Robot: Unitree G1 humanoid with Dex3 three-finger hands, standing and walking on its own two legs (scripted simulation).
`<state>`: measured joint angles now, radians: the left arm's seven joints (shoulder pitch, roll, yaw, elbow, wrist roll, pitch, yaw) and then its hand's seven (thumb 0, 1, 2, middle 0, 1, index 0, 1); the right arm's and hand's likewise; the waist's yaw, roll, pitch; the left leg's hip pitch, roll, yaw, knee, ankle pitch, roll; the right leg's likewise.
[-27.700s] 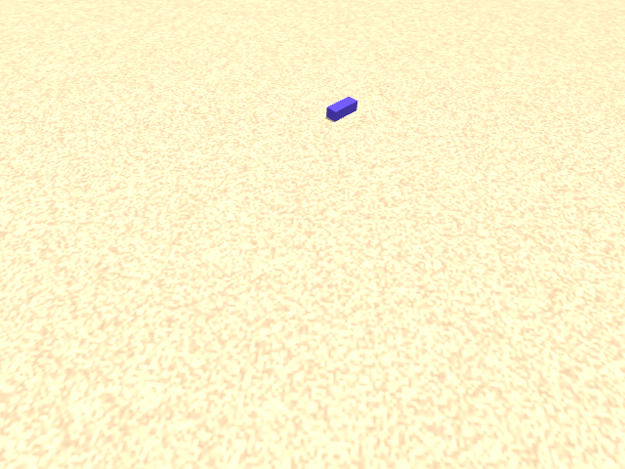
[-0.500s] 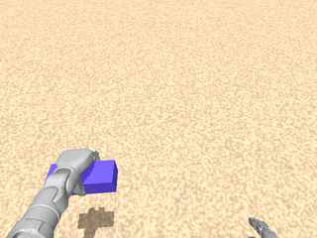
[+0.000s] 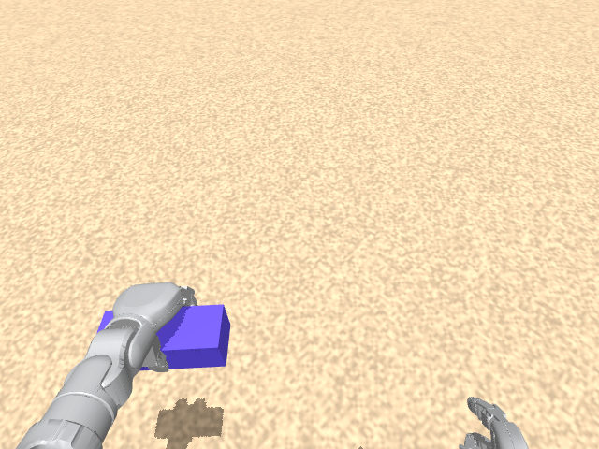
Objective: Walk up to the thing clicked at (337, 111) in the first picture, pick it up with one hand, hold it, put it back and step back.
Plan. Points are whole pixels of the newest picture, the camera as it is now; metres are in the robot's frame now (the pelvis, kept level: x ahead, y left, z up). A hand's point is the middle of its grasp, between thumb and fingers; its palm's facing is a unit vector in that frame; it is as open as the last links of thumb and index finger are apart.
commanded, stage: hold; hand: left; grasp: from above
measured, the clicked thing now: (165, 338) +0.30 +0.23 -0.08
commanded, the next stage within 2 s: crouch in 0.96 s
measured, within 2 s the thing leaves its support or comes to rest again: neither
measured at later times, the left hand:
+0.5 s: hand (158, 326) +0.30 +0.22 -0.03, palm faces -0.47 -0.06 -0.88, open 10.0 cm
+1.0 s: hand (157, 321) +0.30 +0.22 -0.03, palm faces -0.48 -0.05 -0.87, open 10.0 cm
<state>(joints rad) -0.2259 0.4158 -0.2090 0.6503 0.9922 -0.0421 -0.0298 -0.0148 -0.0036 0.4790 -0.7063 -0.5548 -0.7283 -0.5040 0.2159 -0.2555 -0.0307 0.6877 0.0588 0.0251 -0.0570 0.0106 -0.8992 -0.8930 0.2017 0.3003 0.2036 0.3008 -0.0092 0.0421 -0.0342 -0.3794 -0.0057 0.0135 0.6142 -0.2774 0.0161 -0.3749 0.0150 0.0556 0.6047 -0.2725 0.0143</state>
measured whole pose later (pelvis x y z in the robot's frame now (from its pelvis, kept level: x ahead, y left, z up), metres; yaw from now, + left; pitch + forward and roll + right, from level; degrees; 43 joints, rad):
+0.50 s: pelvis +0.01 +0.00 +0.01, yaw +0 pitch +1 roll +0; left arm -0.23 0.42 -0.21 0.61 0.97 -0.04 -0.07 -0.01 -0.01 0.50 -0.70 -0.57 -0.72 -0.52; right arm 0.20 -0.25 -0.02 0.68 0.07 0.03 -0.07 0.01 -0.90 -0.89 0.20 0.30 0.20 0.30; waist 0.00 0.05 -0.02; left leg -0.31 -0.01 0.01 0.54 -0.25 0.01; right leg -0.31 0.01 0.06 0.53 -0.25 0.01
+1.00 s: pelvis +0.02 +0.00 +0.01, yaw +0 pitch +1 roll +0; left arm -0.23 0.42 -0.21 0.63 0.99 -0.04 -0.06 -0.01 -0.02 0.52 -0.70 -0.56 -0.73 -0.51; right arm 0.20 -0.25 -0.03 0.68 0.07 0.06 -0.06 0.01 -0.90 -0.89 0.20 0.30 0.20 0.30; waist 0.00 0.04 -0.01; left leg -0.28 -0.01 0.01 0.51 -0.25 0.01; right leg -0.28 0.01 0.05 0.50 -0.25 0.01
